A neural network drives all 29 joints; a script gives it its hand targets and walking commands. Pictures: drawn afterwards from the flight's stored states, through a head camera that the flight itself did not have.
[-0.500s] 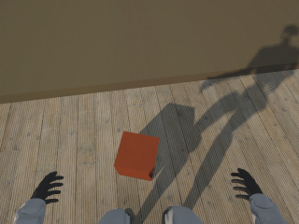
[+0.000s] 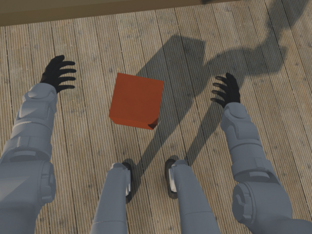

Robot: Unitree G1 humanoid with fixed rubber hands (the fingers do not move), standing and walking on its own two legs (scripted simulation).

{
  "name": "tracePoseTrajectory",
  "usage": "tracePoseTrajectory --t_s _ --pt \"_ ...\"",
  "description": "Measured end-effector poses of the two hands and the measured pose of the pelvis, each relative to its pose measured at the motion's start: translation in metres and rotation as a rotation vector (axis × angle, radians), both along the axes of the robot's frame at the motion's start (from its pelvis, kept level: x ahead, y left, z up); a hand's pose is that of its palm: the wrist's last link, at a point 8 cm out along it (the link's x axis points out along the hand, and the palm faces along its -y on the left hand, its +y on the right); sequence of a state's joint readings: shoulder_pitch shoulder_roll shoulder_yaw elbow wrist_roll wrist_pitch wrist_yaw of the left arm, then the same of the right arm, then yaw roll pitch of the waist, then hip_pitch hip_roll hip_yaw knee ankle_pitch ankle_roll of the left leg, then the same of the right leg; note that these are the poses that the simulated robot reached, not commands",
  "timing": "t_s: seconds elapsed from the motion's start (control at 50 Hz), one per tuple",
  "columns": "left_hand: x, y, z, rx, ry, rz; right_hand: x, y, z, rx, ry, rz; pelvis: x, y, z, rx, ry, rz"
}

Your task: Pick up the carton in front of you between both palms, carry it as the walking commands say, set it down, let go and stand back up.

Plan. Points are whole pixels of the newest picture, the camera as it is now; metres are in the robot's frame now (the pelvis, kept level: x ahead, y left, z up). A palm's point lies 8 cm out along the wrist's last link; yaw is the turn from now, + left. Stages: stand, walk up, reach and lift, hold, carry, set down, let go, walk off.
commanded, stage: reach and lift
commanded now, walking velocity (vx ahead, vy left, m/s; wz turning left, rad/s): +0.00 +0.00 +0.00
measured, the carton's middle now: (137, 104) +0.50 +0.02 -0.56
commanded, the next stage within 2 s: none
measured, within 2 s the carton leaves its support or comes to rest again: neither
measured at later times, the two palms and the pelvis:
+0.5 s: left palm (78, 62) +0.55 +0.20 -0.18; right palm (198, 84) +0.48 -0.17 -0.18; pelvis +0.01 +0.01 -0.05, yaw -1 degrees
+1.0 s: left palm (95, 92) +0.53 +0.20 -0.42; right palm (183, 103) +0.47 -0.17 -0.41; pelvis -0.05 -0.01 -0.25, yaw -4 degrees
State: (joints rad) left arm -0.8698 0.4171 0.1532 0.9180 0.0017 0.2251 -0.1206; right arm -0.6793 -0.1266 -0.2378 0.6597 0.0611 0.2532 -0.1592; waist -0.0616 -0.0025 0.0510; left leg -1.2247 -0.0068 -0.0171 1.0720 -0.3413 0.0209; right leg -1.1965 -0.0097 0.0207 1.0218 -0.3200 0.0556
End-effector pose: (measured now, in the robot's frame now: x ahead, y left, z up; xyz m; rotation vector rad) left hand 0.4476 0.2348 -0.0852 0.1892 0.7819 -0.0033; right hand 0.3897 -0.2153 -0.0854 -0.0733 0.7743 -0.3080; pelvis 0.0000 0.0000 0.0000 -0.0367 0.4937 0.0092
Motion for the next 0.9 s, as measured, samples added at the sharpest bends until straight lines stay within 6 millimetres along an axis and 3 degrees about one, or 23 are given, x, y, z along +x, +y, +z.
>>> tracePoseTrajectory --t_s 0.14,0.26,0.42,0.52,0.62,0.78,0.9 --pt "0.053 -0.014 -0.011 -0.045 -0.051 -0.026 0.043 0.024 -0.015 0.027 -0.063 -0.036 -0.018 0.005 -0.016 -0.010 0.093 0.011" --pt "0.092 -0.025 -0.025 -0.072 -0.089 -0.045 0.075 0.039 -0.030 0.041 -0.104 -0.050 -0.018 0.008 -0.026 -0.020 0.168 0.019" --pt "0.111 -0.031 -0.063 -0.082 -0.092 -0.040 0.088 0.047 -0.066 0.040 -0.104 -0.049 0.000 0.009 -0.032 -0.030 0.283 0.015" --pt "0.103 -0.036 -0.105 -0.086 -0.067 -0.019 0.085 0.047 -0.106 0.044 -0.082 -0.041 0.009 0.007 -0.054 -0.036 0.359 0.010" --pt "0.090 -0.037 -0.164 -0.079 -0.045 0.012 0.082 0.044 -0.159 0.052 -0.064 -0.026 0.008 0.000 -0.093 -0.040 0.410 0.002" --pt "0.080 -0.029 -0.256 -0.058 -0.066 0.037 0.079 0.043 -0.250 0.060 -0.063 0.003 -0.014 -0.011 -0.172 -0.044 0.389 -0.011" --pt "0.082 -0.031 -0.301 -0.062 -0.089 0.027 0.079 0.041 -0.296 0.060 -0.067 0.005 -0.034 -0.015 -0.225 -0.047 0.314 -0.019"
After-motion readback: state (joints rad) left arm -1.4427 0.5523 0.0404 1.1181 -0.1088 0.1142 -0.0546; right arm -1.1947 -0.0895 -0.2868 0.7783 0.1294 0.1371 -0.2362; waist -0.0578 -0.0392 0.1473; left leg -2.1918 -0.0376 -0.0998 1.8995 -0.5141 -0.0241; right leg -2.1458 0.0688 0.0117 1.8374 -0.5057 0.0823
